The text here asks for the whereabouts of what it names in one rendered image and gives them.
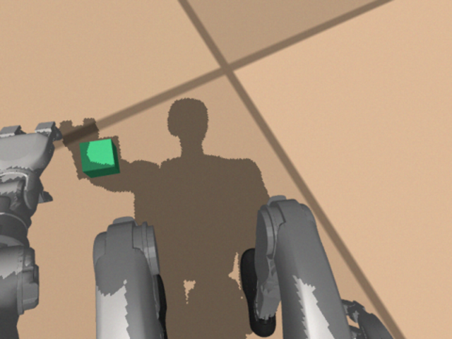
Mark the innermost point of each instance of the right robot hand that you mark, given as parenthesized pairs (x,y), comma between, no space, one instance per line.
(370,327)

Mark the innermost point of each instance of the left robot arm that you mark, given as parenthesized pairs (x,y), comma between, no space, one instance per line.
(19,275)

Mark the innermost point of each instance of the small box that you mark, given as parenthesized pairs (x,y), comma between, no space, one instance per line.
(99,158)

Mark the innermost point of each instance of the left robot hand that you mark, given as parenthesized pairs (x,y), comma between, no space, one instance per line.
(29,151)

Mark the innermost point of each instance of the right robot foot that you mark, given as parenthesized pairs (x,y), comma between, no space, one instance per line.
(260,327)

